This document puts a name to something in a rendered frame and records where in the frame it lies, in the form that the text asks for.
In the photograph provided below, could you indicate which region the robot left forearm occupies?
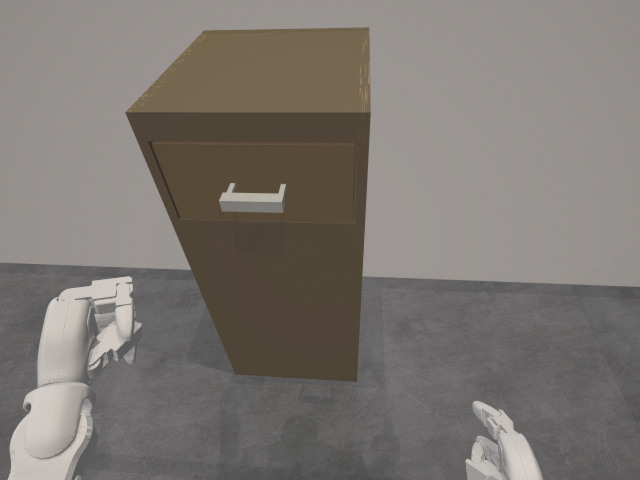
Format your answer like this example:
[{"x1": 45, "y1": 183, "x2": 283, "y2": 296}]
[{"x1": 8, "y1": 382, "x2": 98, "y2": 480}]

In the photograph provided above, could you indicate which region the drawer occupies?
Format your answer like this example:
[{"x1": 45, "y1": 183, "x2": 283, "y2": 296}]
[{"x1": 152, "y1": 141, "x2": 356, "y2": 222}]

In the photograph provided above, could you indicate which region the handle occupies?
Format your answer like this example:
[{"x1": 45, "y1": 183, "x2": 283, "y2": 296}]
[{"x1": 219, "y1": 183, "x2": 287, "y2": 213}]

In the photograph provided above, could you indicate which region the robot right hand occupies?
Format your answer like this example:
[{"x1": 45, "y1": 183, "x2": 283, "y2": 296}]
[{"x1": 466, "y1": 401, "x2": 543, "y2": 480}]

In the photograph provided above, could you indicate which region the cabinet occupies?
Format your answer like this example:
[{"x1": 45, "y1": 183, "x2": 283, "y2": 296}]
[{"x1": 125, "y1": 27, "x2": 371, "y2": 382}]

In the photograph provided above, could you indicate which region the robot left hand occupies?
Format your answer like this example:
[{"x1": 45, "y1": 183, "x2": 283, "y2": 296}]
[{"x1": 37, "y1": 276, "x2": 142, "y2": 388}]

